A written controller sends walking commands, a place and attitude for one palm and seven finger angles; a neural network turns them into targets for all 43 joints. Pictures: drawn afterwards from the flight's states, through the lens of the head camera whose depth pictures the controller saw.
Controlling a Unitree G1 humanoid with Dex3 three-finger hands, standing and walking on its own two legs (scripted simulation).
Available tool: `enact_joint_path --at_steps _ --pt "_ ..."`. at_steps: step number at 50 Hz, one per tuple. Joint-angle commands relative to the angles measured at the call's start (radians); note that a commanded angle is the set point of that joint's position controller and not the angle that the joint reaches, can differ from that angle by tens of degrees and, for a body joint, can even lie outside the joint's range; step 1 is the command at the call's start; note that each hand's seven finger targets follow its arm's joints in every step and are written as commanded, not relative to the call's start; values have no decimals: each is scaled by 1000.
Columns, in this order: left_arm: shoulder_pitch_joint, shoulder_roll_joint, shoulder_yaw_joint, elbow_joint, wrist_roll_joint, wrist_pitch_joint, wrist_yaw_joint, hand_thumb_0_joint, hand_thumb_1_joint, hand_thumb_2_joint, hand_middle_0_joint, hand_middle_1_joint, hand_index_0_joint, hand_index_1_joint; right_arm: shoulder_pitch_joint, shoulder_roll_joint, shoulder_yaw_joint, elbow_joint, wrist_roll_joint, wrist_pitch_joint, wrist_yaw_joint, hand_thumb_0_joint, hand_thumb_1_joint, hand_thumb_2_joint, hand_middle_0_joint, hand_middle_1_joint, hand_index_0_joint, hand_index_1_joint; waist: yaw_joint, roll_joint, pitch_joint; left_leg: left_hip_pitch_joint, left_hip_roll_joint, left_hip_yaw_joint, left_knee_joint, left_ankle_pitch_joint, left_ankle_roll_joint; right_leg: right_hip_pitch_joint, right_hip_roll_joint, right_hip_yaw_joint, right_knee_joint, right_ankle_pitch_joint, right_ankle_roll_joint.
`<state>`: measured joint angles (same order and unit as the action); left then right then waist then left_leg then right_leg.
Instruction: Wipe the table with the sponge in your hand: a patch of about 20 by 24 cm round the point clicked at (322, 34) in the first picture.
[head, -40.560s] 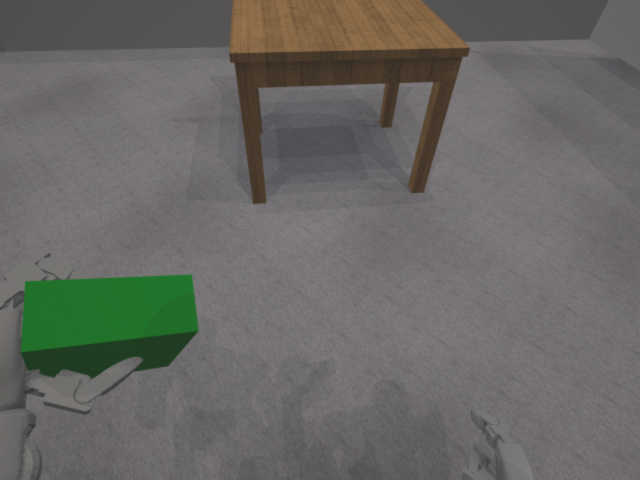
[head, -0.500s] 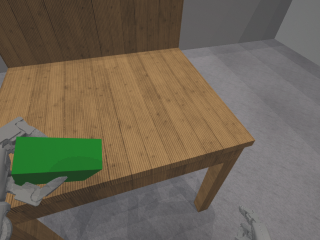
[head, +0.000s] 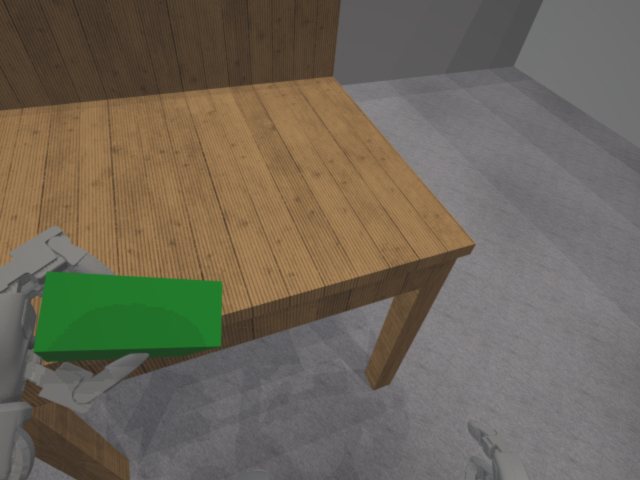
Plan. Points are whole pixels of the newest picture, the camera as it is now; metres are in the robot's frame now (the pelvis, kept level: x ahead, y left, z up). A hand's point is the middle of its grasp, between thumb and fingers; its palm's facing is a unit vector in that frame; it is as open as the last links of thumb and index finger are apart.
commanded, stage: step back with the hand held close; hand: left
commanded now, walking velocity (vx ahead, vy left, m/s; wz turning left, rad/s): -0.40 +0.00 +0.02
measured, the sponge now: (154, 323) +0.23 +0.18 +0.15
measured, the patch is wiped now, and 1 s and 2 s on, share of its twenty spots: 1.00 1.00 1.00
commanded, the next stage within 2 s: stop stepping back and stand still in 0.14 s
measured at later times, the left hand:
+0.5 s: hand out of the picture +0.04 +0.23 +0.17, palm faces +0.38 -0.84 -0.38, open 9.7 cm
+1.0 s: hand out of the picture -0.07 +0.21 +0.17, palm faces +0.40 -0.85 -0.35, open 9.7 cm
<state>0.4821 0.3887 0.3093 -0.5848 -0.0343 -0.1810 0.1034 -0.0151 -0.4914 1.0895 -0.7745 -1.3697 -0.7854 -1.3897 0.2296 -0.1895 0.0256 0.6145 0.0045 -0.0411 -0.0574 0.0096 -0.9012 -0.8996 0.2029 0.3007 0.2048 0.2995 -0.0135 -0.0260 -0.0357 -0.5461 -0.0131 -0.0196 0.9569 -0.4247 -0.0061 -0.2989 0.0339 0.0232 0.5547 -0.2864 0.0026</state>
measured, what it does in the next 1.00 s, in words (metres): walks backwards: left foot, then right foot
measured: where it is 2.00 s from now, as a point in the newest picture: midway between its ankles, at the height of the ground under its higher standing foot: outside the picture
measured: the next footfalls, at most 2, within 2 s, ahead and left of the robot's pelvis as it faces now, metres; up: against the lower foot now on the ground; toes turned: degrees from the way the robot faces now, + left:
left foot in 0.08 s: +0.03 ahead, +0.12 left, +0.00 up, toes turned +1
right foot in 0.36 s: -0.07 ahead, -0.12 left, +0.00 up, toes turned +0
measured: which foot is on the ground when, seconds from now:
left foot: up 0.00-0.06, down 0.08-0.38, up 0.40-0.60, down 0.62-1.00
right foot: down 0.00-0.08, up 0.10-0.34, down 0.36-0.62, up 0.64-0.82, down 0.84-1.00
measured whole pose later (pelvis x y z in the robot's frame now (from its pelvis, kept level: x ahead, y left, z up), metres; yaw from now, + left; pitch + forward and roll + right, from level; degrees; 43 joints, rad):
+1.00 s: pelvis -0.27 -0.03 -0.01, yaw +3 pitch +0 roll +1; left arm 0.47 0.34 0.32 -0.50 -0.05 -0.12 0.09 -0.02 -0.49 1.09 -0.77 -1.37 -0.79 -1.39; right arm 0.27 -0.21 0.02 0.71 0.02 -0.09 -0.05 0.01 -0.90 -0.90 0.20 0.30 0.20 0.30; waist -0.01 -0.01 -0.08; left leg -0.44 0.01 0.04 1.02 -0.41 0.06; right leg -0.44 0.01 -0.09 0.66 -0.23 -0.08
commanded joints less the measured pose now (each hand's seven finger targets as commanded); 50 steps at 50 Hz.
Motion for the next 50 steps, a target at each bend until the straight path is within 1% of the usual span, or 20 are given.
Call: enact_joint_path --at_steps 1,4,7,15,18,19,20,21,24,27,30,32,33,35,40,41,42,44,46,50 --pt "-25 193 184 -152 -25 -54 43 0 100 1300 -1200 -1600 -1200 -1600 -125 -117 -49 -196 14 -35 -31 0 -900 -900 200 300 200 300 -4 -34 -134 129 49 -3 -325 136 0 52 -293 125 21 804 -101" --pt "-20 184 186 -256 -41 -67 46 0 100 1300 -1200 -1600 -1200 -1600 -88 -170 -91 -200 24 -70 -15 0 -900 -900 200 300 200 300 21 244 -208 492 342 -254 -536 948 115 -239 -46 27 278 -106 9" --pt "-36 184 179 -362 -18 -60 40 0 100 1300 -1200 -1600 -1200 -1600 -51 -153 -85 -156 -11 -124 12 0 -900 -900 200 300 200 300 16 279 -245 537 332 -260 -488 1085 139 -295 -24 68 372 -241 24" --pt "1 153 173 -202 -18 -2 56 0 100 1300 -1200 -1600 -1200 -1600 -75 -170 -77 -172 16 -141 -1 0 -900 -900 200 300 200 300 12 261 -96 106 241 -173 -645 -142 86 32 -4 -34 108 -100 6" --pt "-35 143 148 -161 -7 13 37 0 100 1300 -1200 -1600 -1200 -1600 -78 -158 -66 -185 15 -111 -9 0 -900 -900 200 300 200 300 20 94 -85 81 89 -28 -345 -231 34 121 -33 -79 -220 60 -41" --pt "-76 167 151 -152 -5 9 34 0 100 1300 -1200 -1600 -1200 -1600 -80 -152 -66 -182 14 -104 -11 0 -900 -900 200 300 200 300 11 -88 -64 101 16 63 -5 -159 9 19 -175 40 -299 160 -113" --pt "-76 141 125 -106 -13 23 31 0 100 1300 -1200 -1600 -1200 -1600 -69 -165 -88 -166 35 -111 -15 0 -900 -900 200 300 200 300 2 -303 -85 138 -9 -24 322 -77 -2 -157 -342 292 -342 72 -197" --pt "-139 132 98 -104 -19 26 20 0 100 1300 -1200 -1600 -1200 -1600 -83 -167 -78 -152 33 -107 -10 0 -900 -900 200 300 200 300 -23 -318 -62 118 0 -82 477 15 -8 -232 -345 297 -331 106 -207" --pt "-190 163 115 -75 -20 22 10 0 100 1300 -1200 -1600 -1200 -1600 -121 -132 -45 -121 21 -73 0 0 -900 -900 200 300 200 300 -45 -54 -9 116 76 -62 362 70 24 -371 -318 141 -247 -14 -145" --pt "-159 187 138 -111 -20 20 17 0 100 1300 -1200 -1600 -1200 -1600 -115 -147 -56 -130 33 -94 -11 0 -900 -900 200 300 200 300 -8 -56 -45 234 72 -8 -86 -45 73 -350 -296 119 -184 -117 -108" --pt "-109 184 166 -223 -26 2 28 0 100 1300 -1200 -1600 -1200 -1600 -60 -159 -60 -163 23 -129 -33 0 -900 -900 200 300 200 300 -2 194 -171 340 83 41 -620 28 100 -163 -112 0 194 -105 -52" --pt "-60 209 206 -194 -10 -5 43 0 100 1300 -1200 -1600 -1200 -1600 -57 -157 -84 -182 27 -156 -37 0 -900 -900 200 300 200 300 4 413 -179 430 291 -161 -627 346 191 -338 15 -123 579 -209 18" --pt "-150 181 153 -235 -8 -9 39 0 100 1300 -1200 -1600 -1200 -1600 -61 -124 -61 -155 23 -163 -25 0 -900 -900 200 300 200 300 -40 439 -49 283 326 -341 -671 288 249 -432 -56 4 686 -179 12" --pt "-123 160 151 -65 -5 -20 19 0 100 1300 -1200 -1600 -1200 -1600 -51 -141 -62 -76 33 -176 -1 0 -900 -900 200 300 200 300 -3 146 88 149 336 -276 -662 174 230 -405 -112 62 630 -97 -1" --pt "-194 129 117 20 -16 2 7 0 100 1300 -1200 -1600 -1200 -1600 -84 -179 -60 -117 21 -159 -20 0 -900 -900 200 300 200 300 32 43 9 0 150 -40 -301 -192 120 146 -37 -106 -25 17 0" --pt "-195 130 106 11 -12 9 4 0 100 1300 -1200 -1600 -1200 -1600 -90 -175 -67 -128 21 -147 -20 0 -900 -900 200 300 200 300 29 -146 -7 -53 37 61 -10 -207 87 154 -104 8 -138 -27 -48" --pt "-175 147 109 17 -13 12 -3 0 100 1300 -1200 -1600 -1200 -1600 -111 -159 -68 -151 28 -139 -15 0 -900 -900 200 300 200 300 5 -303 -41 -66 -31 53 284 -139 61 69 -300 356 -285 -83 -134" --pt "-244 187 133 -136 -33 -17 -8 0 100 1300 -1200 -1600 -1200 -1600 -78 -164 -75 -118 34 -139 4 0 -900 -900 200 300 200 300 -5 -226 -78 -19 28 -69 405 28 39 -83 -367 498 -355 -266 -187" --pt "-178 169 133 -137 -34 -9 -6 0 100 1300 -1200 -1600 -1200 -1600 -87 -120 -48 -77 26 -114 8 0 -900 -900 200 300 200 300 -26 -49 -18 106 61 -4 254 71 51 -302 -318 317 -348 -402 -156" --pt "-147 169 132 -146 -24 16 31 0 100 1300 -1200 -1600 -1200 -1600 -98 -110 -28 -100 14 -124 -30 0 -900 -900 200 300 200 300 -16 -35 -86 379 29 110 -283 -35 87 -335 -227 110 -239 -400 -96"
